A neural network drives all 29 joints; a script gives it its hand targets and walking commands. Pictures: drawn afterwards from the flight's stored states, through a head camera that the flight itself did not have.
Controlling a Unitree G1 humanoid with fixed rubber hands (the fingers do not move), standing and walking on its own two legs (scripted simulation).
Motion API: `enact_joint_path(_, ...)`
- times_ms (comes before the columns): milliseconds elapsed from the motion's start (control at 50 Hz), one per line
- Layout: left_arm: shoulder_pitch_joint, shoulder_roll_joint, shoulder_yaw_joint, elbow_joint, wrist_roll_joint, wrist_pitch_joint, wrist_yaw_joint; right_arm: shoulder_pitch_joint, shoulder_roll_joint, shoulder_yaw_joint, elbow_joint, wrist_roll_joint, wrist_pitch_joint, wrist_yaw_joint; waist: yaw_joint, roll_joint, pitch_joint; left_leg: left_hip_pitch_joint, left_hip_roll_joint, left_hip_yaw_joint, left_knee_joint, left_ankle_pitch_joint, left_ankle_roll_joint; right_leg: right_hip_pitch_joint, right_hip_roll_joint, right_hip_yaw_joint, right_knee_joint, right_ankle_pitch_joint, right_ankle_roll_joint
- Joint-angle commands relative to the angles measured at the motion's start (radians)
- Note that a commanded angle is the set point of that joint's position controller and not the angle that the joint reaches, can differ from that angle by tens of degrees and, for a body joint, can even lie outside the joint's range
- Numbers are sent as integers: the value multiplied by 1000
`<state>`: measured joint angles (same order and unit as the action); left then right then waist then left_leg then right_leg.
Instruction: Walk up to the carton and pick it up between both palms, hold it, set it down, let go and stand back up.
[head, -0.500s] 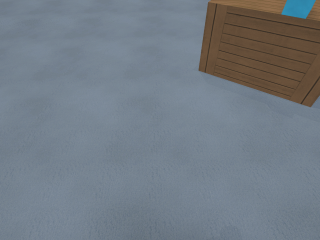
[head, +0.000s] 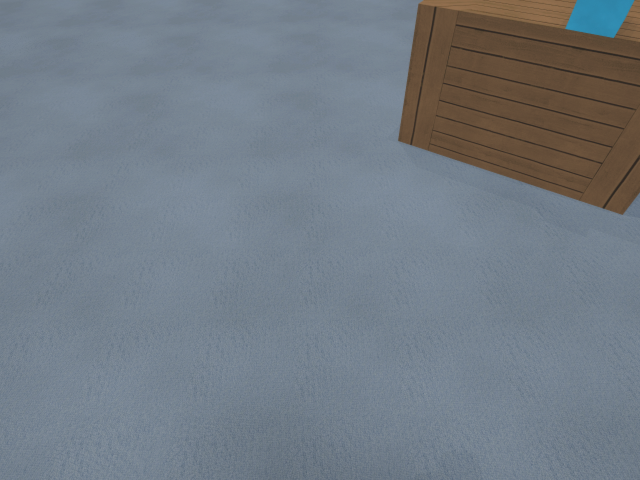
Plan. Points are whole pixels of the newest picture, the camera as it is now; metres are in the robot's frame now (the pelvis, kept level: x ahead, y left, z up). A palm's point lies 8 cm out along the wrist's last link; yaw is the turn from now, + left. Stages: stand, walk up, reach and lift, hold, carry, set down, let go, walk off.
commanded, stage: stand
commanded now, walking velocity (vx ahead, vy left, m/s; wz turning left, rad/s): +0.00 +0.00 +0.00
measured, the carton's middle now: out of the picture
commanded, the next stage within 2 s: walk up in 1.76 s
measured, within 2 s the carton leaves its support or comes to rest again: neither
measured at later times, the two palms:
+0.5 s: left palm out of the picture -0.03 +0.21 -0.15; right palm out of the picture -0.03 -0.18 -0.15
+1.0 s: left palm out of the picture -0.02 +0.22 -0.16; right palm out of the picture -0.02 -0.17 -0.15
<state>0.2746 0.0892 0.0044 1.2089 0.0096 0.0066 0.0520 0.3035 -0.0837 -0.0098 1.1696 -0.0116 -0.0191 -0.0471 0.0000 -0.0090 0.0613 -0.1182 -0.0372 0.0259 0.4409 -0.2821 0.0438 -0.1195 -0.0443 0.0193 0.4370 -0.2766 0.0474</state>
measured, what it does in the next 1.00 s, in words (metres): stands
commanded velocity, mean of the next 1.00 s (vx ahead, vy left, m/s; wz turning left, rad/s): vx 0.00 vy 0.00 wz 0.00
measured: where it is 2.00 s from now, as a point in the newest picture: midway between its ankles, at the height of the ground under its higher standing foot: outside the picture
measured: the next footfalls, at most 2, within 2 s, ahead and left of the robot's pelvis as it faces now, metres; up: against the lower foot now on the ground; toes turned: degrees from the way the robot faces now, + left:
none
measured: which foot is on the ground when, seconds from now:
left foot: down 0.00-1.00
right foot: down 0.00-1.00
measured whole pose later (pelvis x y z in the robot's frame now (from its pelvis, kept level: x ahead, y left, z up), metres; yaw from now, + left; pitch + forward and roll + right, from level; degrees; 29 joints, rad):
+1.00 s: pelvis +0.01 +0.02 +0.00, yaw +0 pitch -2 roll +0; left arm 0.28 0.09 0.00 1.21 0.01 0.01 0.05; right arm 0.33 -0.09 -0.01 1.15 -0.01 -0.03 -0.05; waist 0.00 -0.02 0.06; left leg -0.10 -0.08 0.04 0.43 -0.29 0.08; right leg -0.11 -0.09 0.03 0.43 -0.29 0.09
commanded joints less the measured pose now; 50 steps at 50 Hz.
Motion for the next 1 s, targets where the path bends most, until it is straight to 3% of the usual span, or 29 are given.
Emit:
enact_joint_path(0,95,68,9,-2,0,-3,4,97,-78,-10,-9,0,-8,-3,0,7,56,-45,116,-105,-106,273,13,-39,-44,23,-59,193,-43)
enact_joint_path(980,115,68,5,2,-4,0,4,130,-92,-12,-28,5,-17,-2,-4,5,53,-4,123,-118,-109,420,23,-45,-59,-4,-43,181,-11)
